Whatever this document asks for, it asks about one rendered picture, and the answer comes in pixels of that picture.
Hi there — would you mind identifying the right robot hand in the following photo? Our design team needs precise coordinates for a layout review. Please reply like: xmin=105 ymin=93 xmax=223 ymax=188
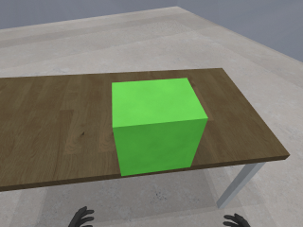
xmin=223 ymin=213 xmax=251 ymax=227

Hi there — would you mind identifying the left robot hand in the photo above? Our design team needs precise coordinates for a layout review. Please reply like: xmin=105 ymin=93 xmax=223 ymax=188
xmin=68 ymin=206 xmax=95 ymax=227

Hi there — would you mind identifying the table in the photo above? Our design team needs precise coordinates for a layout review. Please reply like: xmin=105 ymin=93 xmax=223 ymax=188
xmin=0 ymin=68 xmax=290 ymax=209

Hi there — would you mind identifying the carton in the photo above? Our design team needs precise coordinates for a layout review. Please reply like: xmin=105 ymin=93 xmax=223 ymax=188
xmin=112 ymin=78 xmax=208 ymax=176

